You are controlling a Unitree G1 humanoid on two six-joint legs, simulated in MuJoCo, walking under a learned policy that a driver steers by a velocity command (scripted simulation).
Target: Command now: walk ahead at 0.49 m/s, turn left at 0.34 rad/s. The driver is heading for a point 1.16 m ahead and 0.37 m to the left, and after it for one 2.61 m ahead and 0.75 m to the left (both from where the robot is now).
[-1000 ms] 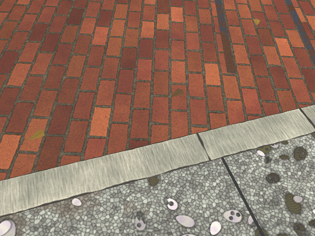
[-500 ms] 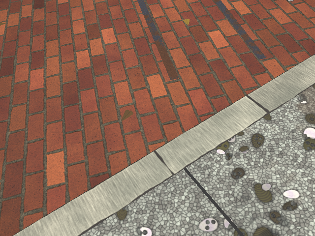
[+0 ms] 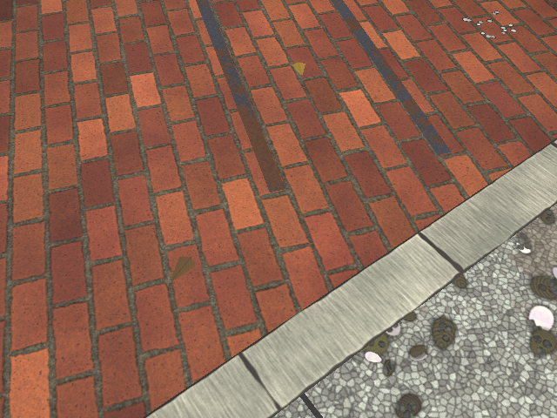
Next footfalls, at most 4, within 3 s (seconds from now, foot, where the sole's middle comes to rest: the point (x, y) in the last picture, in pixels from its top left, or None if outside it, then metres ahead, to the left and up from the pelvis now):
0.24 right None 0.32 -0.15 -0.78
0.74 left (204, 407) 0.50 0.18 -0.78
1.24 right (213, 284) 0.86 0.18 -0.83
1.72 left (91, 261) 0.95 0.53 -0.83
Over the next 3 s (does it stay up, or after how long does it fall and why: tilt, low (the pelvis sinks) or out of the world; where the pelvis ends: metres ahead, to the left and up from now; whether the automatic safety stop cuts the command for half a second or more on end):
stays up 1.19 0.45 -0.05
